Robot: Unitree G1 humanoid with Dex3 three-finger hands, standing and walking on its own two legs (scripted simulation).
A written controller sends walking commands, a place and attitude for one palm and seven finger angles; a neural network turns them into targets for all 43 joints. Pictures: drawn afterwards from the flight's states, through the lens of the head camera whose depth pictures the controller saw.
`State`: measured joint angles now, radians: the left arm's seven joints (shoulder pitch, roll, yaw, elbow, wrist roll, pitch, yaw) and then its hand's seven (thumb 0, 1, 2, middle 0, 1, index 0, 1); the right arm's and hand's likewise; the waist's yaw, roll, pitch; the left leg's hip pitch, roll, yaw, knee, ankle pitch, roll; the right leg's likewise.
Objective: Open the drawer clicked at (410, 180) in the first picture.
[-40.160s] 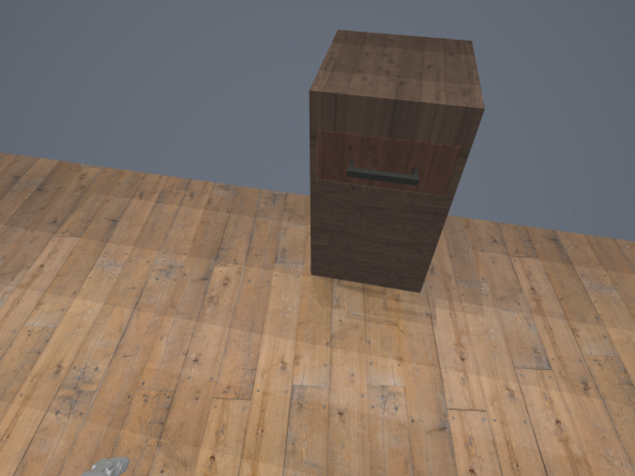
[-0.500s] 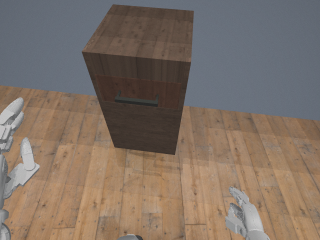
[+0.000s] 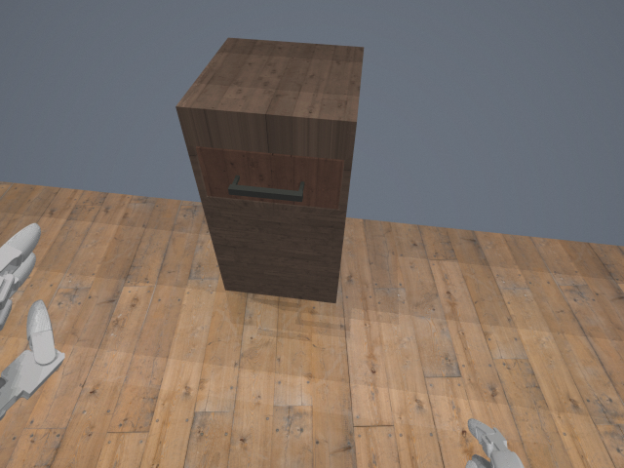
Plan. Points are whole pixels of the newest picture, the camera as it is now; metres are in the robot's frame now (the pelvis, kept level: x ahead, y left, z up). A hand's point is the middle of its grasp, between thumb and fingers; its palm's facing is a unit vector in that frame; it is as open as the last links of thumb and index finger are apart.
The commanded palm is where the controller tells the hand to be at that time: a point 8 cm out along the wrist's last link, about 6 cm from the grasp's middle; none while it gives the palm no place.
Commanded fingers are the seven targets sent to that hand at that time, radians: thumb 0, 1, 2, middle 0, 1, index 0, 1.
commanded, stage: stop stepping back and stand still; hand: left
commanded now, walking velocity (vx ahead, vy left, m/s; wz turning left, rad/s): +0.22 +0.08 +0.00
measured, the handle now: (267, 187) +0.82 +0.16 -0.19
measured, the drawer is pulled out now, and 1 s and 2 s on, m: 0.00 0.00 0.00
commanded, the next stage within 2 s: let the arm hang, fingers relaxed in 0.86 s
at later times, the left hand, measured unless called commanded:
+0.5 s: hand out of the picture +0.17 +0.28 +0.16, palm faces +0.40 -0.82 -0.41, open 7.4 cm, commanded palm +0.11 +0.32 +0.18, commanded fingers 0.00 0.90 0.90 -0.20 -0.30 -0.20 -0.30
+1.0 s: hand (3, 373) +0.18 +0.31 +0.12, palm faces +0.29 -0.83 -0.48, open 7.4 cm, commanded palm none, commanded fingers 0.00 0.90 0.90 -0.20 -0.30 -0.20 -0.30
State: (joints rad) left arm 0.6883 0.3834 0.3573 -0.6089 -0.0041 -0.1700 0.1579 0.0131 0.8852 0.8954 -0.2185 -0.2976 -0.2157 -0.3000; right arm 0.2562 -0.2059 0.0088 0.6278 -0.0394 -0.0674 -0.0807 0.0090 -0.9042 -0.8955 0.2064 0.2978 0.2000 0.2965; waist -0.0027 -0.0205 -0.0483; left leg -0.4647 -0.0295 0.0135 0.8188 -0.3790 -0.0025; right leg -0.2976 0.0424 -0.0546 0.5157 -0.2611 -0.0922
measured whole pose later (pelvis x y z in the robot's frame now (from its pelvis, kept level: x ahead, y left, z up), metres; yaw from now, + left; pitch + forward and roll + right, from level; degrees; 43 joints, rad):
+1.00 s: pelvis -0.02 +0.07 +0.00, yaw +2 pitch +2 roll -1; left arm 0.54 0.39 0.29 -0.41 0.01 -0.23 0.10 0.01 0.89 0.90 -0.21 -0.30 -0.21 -0.30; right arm 0.19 -0.22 0.01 0.64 0.00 -0.15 -0.03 0.01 -0.90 -0.90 0.21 0.30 0.20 0.30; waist 0.00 -0.01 0.02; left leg -0.25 -0.02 0.09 0.54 -0.32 0.06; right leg -0.31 -0.03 -0.05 0.52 -0.22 0.01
